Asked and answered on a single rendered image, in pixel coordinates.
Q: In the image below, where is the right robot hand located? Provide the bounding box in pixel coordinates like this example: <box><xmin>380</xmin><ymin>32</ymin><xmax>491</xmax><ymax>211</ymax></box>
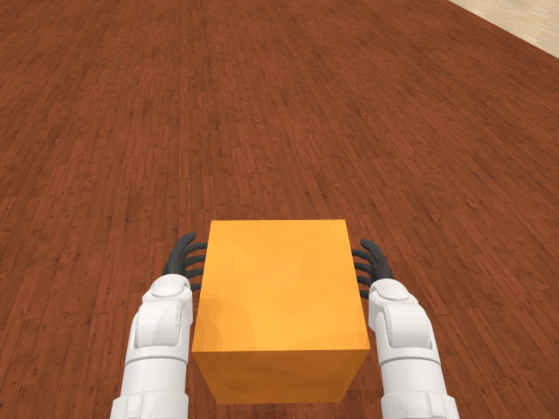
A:
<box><xmin>351</xmin><ymin>238</ymin><xmax>395</xmax><ymax>299</ymax></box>

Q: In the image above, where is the right robot forearm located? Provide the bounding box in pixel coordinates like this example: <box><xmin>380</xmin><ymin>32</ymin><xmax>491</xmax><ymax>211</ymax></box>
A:
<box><xmin>369</xmin><ymin>278</ymin><xmax>459</xmax><ymax>419</ymax></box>

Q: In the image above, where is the carton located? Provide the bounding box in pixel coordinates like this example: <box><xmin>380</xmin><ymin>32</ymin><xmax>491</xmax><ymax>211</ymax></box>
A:
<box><xmin>191</xmin><ymin>220</ymin><xmax>370</xmax><ymax>404</ymax></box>

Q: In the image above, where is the left robot forearm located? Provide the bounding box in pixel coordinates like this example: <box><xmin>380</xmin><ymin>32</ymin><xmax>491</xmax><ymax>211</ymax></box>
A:
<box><xmin>110</xmin><ymin>274</ymin><xmax>193</xmax><ymax>419</ymax></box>

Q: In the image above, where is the left robot hand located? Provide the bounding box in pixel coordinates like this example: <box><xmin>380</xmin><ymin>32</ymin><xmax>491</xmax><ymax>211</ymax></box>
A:
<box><xmin>162</xmin><ymin>231</ymin><xmax>208</xmax><ymax>292</ymax></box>

